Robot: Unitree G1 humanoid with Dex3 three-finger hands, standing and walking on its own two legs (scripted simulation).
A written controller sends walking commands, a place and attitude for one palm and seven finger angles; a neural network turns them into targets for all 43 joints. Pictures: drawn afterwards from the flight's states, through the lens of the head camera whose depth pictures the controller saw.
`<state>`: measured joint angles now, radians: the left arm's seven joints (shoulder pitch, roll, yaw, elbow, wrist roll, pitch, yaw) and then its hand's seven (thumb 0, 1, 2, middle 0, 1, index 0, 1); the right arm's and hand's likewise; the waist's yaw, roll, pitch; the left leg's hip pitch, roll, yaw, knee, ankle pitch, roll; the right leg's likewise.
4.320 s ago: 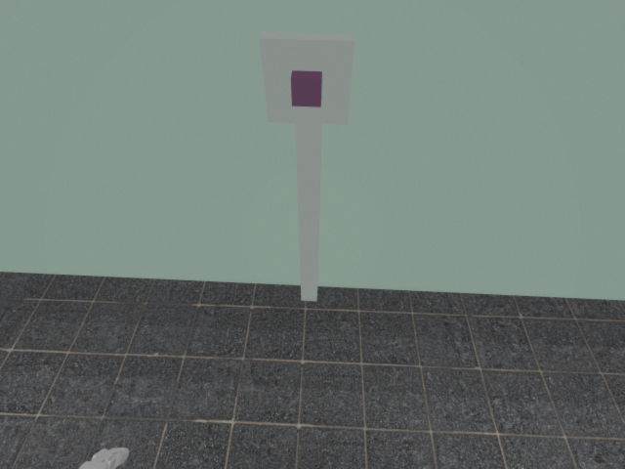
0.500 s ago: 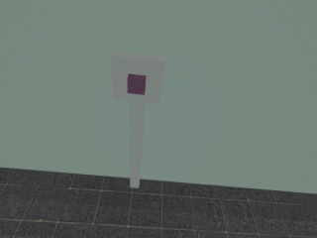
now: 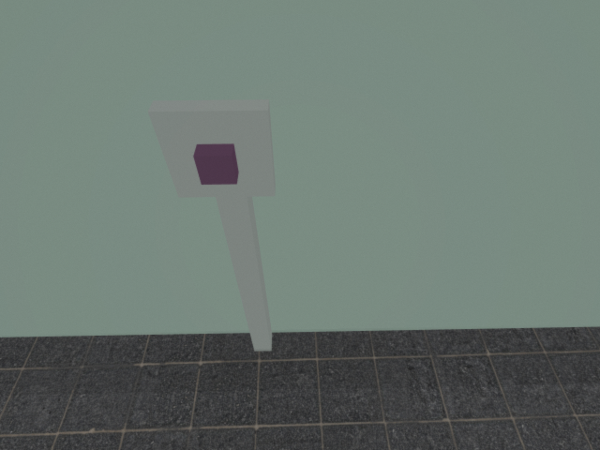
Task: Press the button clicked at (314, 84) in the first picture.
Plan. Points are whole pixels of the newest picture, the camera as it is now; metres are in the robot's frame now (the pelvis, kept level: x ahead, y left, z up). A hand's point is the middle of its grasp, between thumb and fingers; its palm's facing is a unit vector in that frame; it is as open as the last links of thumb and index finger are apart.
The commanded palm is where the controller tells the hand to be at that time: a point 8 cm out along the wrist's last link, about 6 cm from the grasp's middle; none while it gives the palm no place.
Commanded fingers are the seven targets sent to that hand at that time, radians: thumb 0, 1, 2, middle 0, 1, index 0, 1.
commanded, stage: come to a stop and stand still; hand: left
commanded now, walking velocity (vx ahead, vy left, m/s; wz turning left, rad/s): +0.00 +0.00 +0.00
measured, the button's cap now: (217, 163) +0.52 +0.14 +0.10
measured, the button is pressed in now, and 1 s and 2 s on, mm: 0 0 0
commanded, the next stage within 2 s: look again from close up in 0.26 s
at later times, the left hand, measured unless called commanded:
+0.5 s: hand out of the picture -0.05 +0.17 -0.18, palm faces +0.02 -0.98 -0.18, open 7.3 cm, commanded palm none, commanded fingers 0.00 0.90 0.90 -0.20 -0.30 -0.20 -0.30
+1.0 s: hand out of the picture -0.07 +0.19 -0.18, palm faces +0.03 -0.99 -0.17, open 7.4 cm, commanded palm none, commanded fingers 0.00 0.90 0.90 -0.20 -0.30 -0.20 -0.30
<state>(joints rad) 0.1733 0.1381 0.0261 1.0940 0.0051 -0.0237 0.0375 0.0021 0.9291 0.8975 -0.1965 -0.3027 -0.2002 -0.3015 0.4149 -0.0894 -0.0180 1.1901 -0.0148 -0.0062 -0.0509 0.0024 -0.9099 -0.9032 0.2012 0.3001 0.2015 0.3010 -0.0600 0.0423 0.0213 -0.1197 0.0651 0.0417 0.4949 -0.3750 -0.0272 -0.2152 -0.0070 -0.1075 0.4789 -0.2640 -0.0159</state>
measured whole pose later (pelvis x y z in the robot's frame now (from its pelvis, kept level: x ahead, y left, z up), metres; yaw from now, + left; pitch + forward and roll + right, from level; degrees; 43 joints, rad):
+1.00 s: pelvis -0.05 +0.03 +0.00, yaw +0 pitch -2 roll +0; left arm 0.34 0.14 -0.01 1.11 0.02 0.00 0.03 0.00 0.91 0.90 -0.20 -0.30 -0.20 -0.30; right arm 0.37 -0.11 0.02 1.10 -0.02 -0.02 -0.02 0.00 -0.91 -0.90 0.20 0.30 0.20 0.30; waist 0.00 -0.01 0.02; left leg -0.17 -0.01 0.07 0.48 -0.29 0.03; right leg -0.26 -0.08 -0.08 0.48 -0.19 0.02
